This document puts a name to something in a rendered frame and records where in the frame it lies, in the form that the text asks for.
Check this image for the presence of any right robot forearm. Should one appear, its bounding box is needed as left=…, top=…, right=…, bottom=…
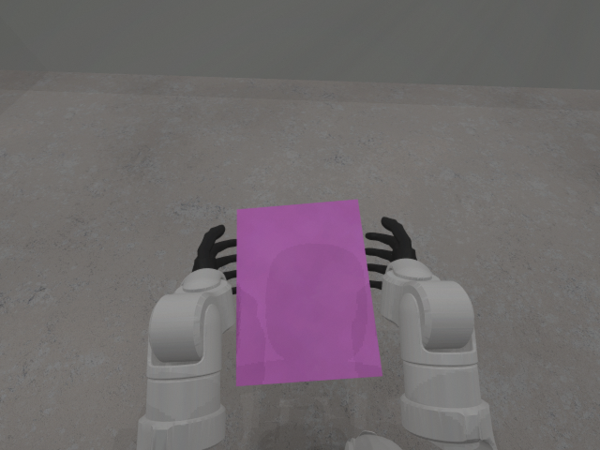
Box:
left=380, top=259, right=498, bottom=450

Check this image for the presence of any left robot forearm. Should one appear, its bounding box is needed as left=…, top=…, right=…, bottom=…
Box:
left=136, top=268, right=235, bottom=450

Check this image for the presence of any right robot hand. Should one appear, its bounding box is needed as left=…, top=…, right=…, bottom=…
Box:
left=365, top=217, right=417, bottom=290

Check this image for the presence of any carton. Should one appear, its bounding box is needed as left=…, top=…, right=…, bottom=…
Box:
left=236, top=200, right=383, bottom=386

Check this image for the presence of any left robot hand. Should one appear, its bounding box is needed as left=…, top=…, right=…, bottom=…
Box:
left=192, top=225, right=237, bottom=294

